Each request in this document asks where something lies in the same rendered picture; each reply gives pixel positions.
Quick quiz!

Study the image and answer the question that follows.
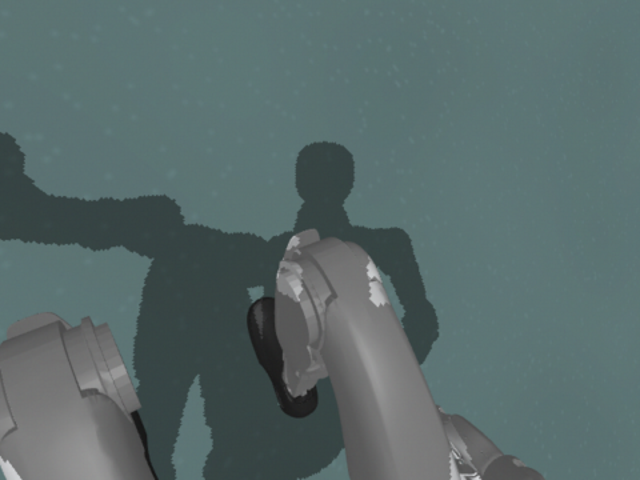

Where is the right robot foot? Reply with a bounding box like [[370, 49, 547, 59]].
[[247, 297, 318, 418]]

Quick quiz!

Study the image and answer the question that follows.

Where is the right robot arm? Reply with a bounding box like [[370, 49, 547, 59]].
[[482, 455, 545, 480]]

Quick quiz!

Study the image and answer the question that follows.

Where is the right robot hand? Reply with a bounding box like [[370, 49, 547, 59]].
[[435, 404, 504, 480]]

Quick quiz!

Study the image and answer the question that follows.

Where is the left robot foot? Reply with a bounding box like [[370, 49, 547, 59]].
[[131, 410, 158, 480]]

